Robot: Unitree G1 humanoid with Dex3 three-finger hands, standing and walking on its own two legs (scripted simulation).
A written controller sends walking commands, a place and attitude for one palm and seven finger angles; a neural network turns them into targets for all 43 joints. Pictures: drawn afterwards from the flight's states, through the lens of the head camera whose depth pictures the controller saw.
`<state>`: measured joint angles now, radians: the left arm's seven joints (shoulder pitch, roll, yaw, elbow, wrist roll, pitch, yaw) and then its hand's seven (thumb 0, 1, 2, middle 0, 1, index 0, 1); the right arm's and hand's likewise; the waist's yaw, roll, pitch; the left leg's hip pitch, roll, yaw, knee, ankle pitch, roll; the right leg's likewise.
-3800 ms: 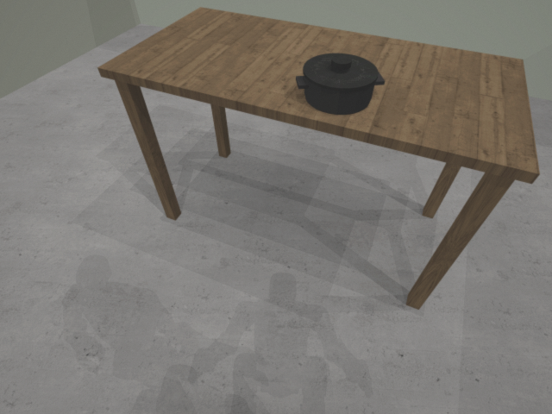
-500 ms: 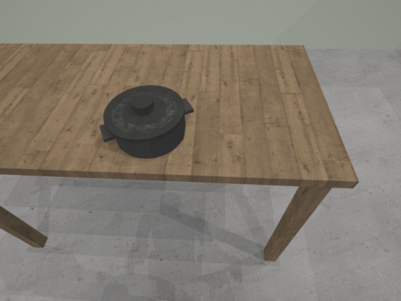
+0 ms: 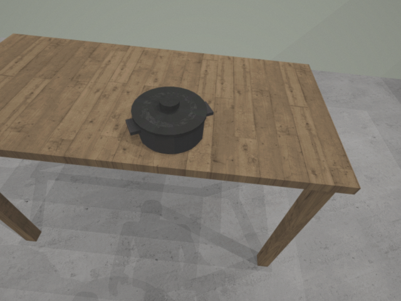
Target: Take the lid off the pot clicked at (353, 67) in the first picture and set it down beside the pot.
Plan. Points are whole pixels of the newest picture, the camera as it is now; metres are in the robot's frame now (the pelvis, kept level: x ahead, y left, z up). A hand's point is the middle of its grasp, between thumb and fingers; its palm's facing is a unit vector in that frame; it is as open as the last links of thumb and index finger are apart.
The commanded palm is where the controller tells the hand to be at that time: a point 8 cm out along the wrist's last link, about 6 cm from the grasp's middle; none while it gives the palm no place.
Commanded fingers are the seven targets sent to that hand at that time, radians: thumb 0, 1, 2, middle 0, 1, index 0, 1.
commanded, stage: come to a stop and stand still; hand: left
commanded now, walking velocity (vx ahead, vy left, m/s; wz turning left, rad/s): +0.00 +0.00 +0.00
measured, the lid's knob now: (169, 102) +0.56 +0.13 +0.08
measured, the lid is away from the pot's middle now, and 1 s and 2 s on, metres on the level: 0.00 0.00 0.00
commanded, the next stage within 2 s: look again from close up in 0.26 s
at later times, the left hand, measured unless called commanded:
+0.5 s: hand out of the picture +0.00 +0.18 -0.18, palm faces -0.01 -0.98 -0.19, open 7.3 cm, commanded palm none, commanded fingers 0.00 0.90 0.90 -0.20 -0.30 -0.20 -0.30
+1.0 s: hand out of the picture +0.03 +0.19 -0.18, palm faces -0.02 -0.98 -0.20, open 7.3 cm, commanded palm none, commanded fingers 0.00 0.90 0.90 -0.20 -0.30 -0.20 -0.30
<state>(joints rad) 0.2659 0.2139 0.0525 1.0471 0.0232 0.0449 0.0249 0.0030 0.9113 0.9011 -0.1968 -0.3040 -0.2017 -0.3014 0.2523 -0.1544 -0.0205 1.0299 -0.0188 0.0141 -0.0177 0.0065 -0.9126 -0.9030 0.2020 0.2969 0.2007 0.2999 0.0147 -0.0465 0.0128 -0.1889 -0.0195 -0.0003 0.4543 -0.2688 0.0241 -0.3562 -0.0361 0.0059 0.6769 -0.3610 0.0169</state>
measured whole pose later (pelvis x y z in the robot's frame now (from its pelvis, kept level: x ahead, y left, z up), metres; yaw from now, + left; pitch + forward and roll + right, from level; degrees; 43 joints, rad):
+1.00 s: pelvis +0.01 +0.02 +0.00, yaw -2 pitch -1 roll +0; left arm 0.28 0.16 -0.01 1.07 0.01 -0.01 0.04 0.00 0.91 0.90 -0.20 -0.30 -0.20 -0.30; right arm 0.26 -0.16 0.00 1.09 0.00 -0.03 -0.03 0.01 -0.92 -0.90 0.20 0.30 0.20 0.30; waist 0.00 0.00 0.03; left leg -0.17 -0.03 0.04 0.48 -0.30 0.04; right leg -0.20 -0.02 0.01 0.50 -0.29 0.01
